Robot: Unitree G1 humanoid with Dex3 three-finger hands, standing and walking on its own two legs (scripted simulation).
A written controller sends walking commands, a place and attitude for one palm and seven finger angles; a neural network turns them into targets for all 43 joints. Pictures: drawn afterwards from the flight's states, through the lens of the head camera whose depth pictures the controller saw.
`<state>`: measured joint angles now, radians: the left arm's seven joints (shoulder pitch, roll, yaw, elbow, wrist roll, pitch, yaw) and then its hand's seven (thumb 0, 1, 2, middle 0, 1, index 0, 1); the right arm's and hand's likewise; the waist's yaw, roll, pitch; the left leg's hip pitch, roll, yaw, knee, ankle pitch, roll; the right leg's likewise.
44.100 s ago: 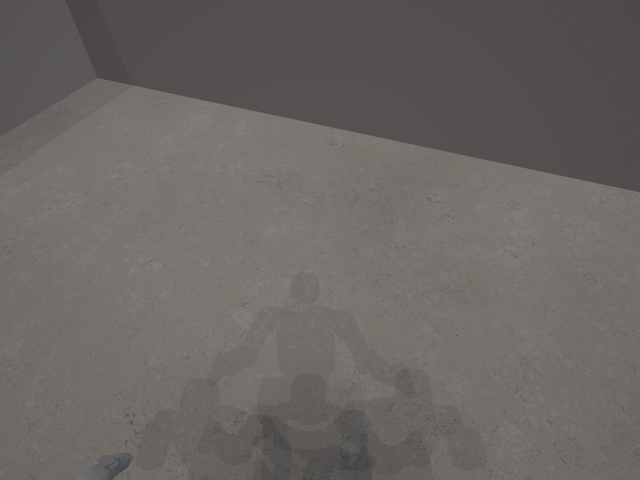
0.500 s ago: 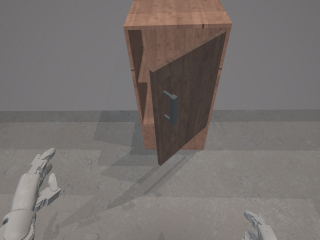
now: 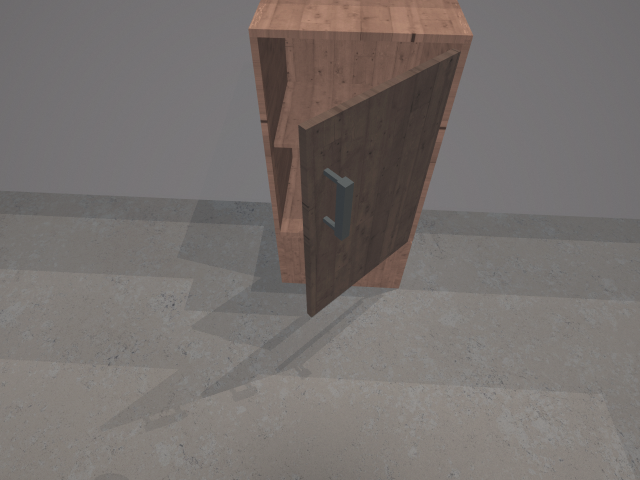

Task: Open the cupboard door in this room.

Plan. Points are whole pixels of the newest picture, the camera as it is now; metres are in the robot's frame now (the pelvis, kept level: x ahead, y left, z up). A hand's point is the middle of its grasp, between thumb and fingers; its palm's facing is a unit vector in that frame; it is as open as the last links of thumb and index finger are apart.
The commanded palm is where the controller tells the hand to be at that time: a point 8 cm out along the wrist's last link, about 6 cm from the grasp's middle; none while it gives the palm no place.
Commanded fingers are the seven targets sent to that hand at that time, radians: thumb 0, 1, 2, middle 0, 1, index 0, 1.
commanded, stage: let the arm hang, fingers relaxed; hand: left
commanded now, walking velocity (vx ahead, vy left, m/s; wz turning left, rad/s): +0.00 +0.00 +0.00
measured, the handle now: (335, 204) +0.58 +0.01 -0.04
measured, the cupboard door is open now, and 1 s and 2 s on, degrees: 45 45 45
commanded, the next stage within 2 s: look to check the result in 0.50 s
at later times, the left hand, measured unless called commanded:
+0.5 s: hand out of the picture +0.03 +0.17 -0.17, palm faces +0.03 -0.98 -0.18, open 7.3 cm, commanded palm none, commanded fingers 0.00 0.90 0.90 -0.20 -0.30 -0.20 -0.30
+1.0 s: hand out of the picture +0.03 +0.16 -0.17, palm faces +0.04 -0.98 -0.18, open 7.3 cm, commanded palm none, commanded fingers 0.00 0.90 0.90 -0.20 -0.30 -0.20 -0.30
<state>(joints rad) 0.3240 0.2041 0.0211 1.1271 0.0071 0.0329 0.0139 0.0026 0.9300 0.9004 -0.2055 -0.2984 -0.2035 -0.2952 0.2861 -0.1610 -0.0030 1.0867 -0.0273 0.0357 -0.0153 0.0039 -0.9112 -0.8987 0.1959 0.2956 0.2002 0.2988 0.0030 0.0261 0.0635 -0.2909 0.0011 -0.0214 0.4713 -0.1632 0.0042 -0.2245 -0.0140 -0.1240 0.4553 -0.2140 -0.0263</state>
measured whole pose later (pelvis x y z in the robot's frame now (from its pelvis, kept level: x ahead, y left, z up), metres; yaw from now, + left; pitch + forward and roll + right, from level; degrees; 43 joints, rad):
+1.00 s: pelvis +0.04 -0.01 +0.00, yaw -1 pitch -1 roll +0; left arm 0.26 0.13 0.02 1.15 0.00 0.00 0.03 0.00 0.91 0.90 -0.20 -0.30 -0.20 -0.29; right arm 0.25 -0.14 0.00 1.14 -0.03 0.01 -0.04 0.01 -0.92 -0.90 0.20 0.30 0.20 0.30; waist 0.00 0.01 0.05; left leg -0.20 0.00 -0.01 0.41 -0.19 -0.01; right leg -0.14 -0.01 -0.11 0.41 -0.25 -0.03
